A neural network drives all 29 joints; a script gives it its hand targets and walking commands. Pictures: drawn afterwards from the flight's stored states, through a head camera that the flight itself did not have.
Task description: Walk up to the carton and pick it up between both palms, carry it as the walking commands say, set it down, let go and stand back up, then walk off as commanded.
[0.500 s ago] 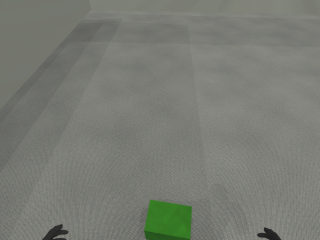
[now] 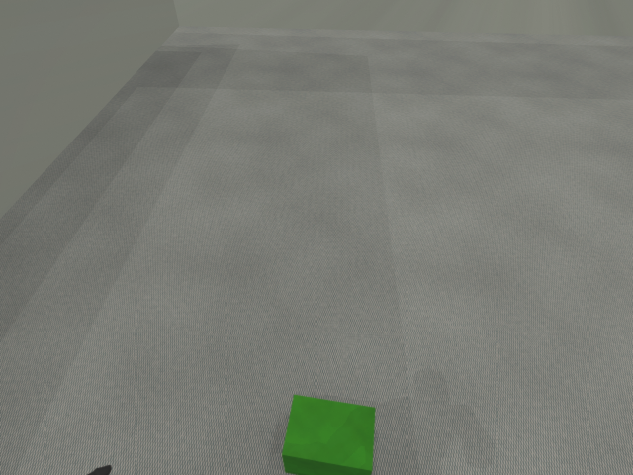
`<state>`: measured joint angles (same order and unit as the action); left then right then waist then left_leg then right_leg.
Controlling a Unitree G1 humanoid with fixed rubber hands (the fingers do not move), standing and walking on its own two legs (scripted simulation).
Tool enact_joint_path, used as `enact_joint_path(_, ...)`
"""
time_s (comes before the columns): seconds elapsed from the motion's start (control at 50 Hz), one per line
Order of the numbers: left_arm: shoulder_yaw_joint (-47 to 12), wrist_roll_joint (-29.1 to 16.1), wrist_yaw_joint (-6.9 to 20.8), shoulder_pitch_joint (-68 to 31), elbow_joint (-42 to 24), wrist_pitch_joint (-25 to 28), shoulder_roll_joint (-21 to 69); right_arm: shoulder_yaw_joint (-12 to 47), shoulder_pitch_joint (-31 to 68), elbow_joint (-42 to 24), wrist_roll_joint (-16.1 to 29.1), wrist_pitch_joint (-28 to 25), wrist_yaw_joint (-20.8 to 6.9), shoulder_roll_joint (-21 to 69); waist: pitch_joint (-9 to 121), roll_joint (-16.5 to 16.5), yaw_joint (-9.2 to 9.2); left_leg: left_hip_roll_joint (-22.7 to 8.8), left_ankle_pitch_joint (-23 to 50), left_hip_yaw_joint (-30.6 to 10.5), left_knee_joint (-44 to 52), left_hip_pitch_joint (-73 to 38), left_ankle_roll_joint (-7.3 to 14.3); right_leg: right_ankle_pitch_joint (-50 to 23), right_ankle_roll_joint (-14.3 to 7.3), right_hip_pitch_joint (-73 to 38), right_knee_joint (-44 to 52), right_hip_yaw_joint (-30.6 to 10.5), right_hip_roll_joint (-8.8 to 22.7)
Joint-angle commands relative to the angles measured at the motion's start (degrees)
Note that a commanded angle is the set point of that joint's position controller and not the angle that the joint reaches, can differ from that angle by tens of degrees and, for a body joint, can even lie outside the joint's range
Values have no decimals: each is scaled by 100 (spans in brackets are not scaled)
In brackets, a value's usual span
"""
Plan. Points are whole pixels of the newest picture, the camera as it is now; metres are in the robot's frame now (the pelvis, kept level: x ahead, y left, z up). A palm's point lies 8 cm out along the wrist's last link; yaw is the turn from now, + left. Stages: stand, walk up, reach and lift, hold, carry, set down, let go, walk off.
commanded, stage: stand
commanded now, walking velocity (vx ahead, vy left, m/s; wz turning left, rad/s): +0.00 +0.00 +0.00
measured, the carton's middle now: (329, 440) +0.40 -0.02 -0.70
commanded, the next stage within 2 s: walk off in 0.76 s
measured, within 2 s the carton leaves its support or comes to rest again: neither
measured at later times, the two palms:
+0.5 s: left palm out of the picture +0.08 +0.31 -0.10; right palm out of the picture +0.09 -0.30 -0.11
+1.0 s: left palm out of the picture +0.08 +0.31 -0.10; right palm out of the picture +0.08 -0.30 -0.11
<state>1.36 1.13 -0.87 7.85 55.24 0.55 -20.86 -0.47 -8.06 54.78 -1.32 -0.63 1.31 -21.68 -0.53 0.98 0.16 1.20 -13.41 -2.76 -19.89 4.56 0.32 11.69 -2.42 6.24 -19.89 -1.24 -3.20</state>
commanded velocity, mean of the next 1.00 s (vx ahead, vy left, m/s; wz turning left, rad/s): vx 0.04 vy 0.02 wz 0.00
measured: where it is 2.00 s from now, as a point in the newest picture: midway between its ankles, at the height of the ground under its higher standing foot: (258, 441)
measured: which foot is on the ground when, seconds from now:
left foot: down 0.00-1.00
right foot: down 0.00-1.00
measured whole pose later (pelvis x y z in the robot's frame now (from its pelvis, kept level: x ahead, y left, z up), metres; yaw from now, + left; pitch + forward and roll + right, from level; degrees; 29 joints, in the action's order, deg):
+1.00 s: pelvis -0.01 +0.01 +0.00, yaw +0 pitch -2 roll +0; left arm -0.4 1.0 -0.5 6.4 60.4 0.3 -21.7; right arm 0.7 -7.6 60.1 -0.7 0.2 1.2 -22.2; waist -0.8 0.8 0.6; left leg 1.5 -11.8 -2.7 -18.1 4.5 0.6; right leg 10.1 -1.8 6.1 -17.9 -1.7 -2.7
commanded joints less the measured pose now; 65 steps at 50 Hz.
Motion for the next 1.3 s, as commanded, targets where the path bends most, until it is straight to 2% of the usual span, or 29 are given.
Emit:
enact_joint_path(0.0,178,-4,-16,-245,-222,68,-976,-170,232,-226,3,-70,18,-907,100,-91,2,-697,915,-575,278,188,66,-973,108,-55,322,-798,887)
enact_joint_path(0.92,55,-49,-4,-389,275,99,-1157,-97,281,229,43,-95,-18,-1063,107,-82,9,-760,1047,-607,454,86,125,-1058,66,-124,405,-772,952)
enact_joint_path(0.94,-85,-39,23,-181,379,28,-719,53,28,421,81,42,-17,-613,226,-62,56,-686,629,-513,464,110,108,-779,88,-175,532,-795,1002)
enact_joint_path(0.96,-143,0,32,-86,389,-34,-591,98,-94,483,76,154,5,-420,85,-201,70,-623,184,-360,417,174,29,-153,156,-57,651,-937,1109)
enact_joint_path(0.98,-105,53,37,-75,346,-72,-771,56,-200,529,67,229,26,-524,-56,-314,88,-478,-272,-223,173,393,21,726,109,11,705,-1098,1171)
enact_joint_path(1.02,16,101,16,333,378,-131,-1126,34,-50,456,4,285,3,-536,-250,-649,296,-196,-1092,75,-642,1233,13,2507,-271,-102,985,-1858,1595)
enact_joint_path(1.04,91,132,-1,601,422,-147,-1280,20,46,386,-45,279,-20,-516,-457,-833,432,-155,-1242,208,-1176,1751,-10,3029,-556,-153,1206,-2403,1987)
enact_joint_path(1.06,157,137,-20,796,461,-133,-1350,-18,144,280,-97,254,-51,-563,-637,-910,497,-378,-1247,164,-1788,2201,-43,3107,-830,-150,1384,-2870,2388)
enact_joint_path(1.08,190,123,-30,919,496,-90,-1301,-69,218,179,-129,216,-83,-631,-703,-765,490,-488,-1297,43,-2380,2613,-81,2906,-976,-241,1441,-3082,2578)
enact_joint_path(1.1,217,90,-30,870,479,-41,-1275,-104,172,128,-149,171,-124,-638,-635,-556,387,-546,-1214,-21,-2734,2777,-134,2646,-968,-302,1374,-2934,2543)
enact_joint_path(1.12,237,65,-26,728,427,8,-1243,-107,101,93,-142,126,-179,-557,-533,-510,289,-588,-1118,-27,-2755,2742,-187,2413,-860,-285,1302,-2614,2380)
enact_joint_path(1.18,265,80,-14,529,357,83,-1081,-75,36,-43,-68,71,-307,-251,-487,-899,191,-453,-986,342,-1963,1919,-336,1769,-503,306,1167,-1596,1812)
enact_joint_path(1.22,296,90,-6,633,372,73,-1054,-72,-56,-143,-31,90,-335,-116,-543,-1070,184,-348,-746,651,-1300,1187,-316,1643,-395,832,1066,-1321,1711)
enact_joint_path(1.26,332,59,3,566,336,39,-1062,-111,-668,2,-21,87,-321,-66,-466,-853,-92,-171,1,963,-551,9,-276,1903,-263,1514,528,-1032,1538)
enact_joint_path(1.28,315,77,15,534,266,59,-967,-167,-1121,105,-45,61,-291,-198,-282,-568,-282,-95,-235,1044,-493,-750,-264,2123,-174,1944,-5,-842,1329)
